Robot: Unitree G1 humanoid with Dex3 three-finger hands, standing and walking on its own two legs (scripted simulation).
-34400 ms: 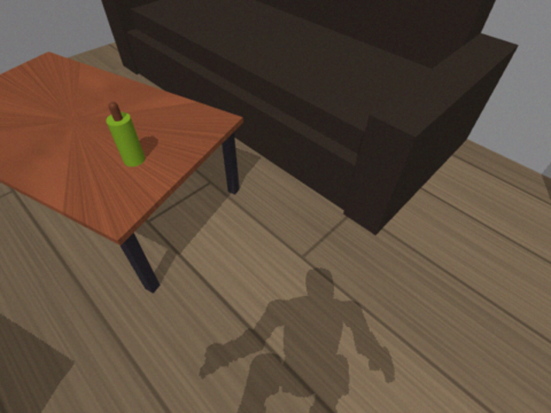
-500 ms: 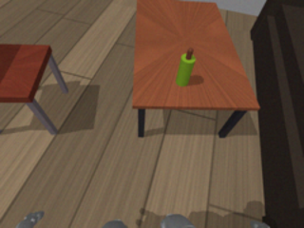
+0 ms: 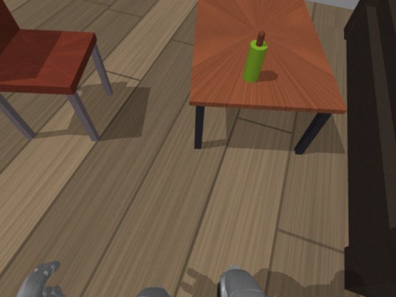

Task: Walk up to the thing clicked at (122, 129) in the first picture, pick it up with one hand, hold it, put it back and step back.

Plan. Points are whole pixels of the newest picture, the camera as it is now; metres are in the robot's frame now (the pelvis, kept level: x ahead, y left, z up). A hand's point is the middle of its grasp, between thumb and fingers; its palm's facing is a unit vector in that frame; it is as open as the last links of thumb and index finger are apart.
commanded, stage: step back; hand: right
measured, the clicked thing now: (255, 56) +1.06 -0.24 -0.21
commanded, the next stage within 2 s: stand in 1.36 s
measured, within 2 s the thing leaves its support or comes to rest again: neither
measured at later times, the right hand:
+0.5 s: hand out of the picture -0.06 -0.28 -0.14, palm faces -0.02 +0.93 -0.36, open 7.4 cm
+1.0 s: hand out of the picture -0.02 -0.28 -0.14, palm faces -0.02 +0.93 -0.37, open 7.4 cm
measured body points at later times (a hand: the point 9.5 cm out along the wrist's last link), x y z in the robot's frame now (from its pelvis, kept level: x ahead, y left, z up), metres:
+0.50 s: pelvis -0.11 -0.01 +0.02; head -0.09 -0.02 +0.46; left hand -0.05 +0.30 -0.10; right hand -0.06 -0.33 -0.12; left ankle -0.09 +0.13 -0.70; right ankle -0.12 -0.13 -0.71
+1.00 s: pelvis -0.09 -0.01 +0.02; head -0.07 -0.01 +0.46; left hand -0.01 +0.31 -0.10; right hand -0.02 -0.32 -0.11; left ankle -0.05 +0.12 -0.71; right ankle -0.10 -0.13 -0.71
